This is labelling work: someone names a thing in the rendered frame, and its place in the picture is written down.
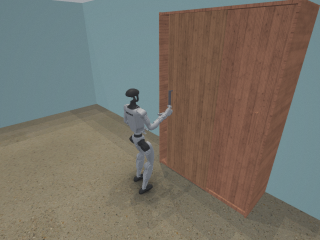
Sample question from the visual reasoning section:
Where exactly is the right robot forearm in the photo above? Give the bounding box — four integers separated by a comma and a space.
150, 113, 168, 130

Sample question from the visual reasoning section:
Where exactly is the robot left thigh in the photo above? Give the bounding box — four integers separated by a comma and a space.
129, 136, 145, 161

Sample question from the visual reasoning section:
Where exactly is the wardrobe door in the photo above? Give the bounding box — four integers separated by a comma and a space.
166, 9, 228, 189
206, 4, 298, 211

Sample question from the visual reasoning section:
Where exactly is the right robot hand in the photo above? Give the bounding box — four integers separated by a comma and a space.
157, 105, 173, 116

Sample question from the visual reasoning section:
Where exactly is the right robot foot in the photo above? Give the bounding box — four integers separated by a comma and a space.
139, 184, 153, 195

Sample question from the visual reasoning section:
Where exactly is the left robot upper arm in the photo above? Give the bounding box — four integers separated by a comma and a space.
123, 104, 130, 124

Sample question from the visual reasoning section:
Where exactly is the right robot upper arm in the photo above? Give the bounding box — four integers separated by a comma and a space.
136, 108, 152, 130

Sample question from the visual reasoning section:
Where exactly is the handle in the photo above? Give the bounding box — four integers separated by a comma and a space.
248, 112, 258, 145
168, 90, 173, 114

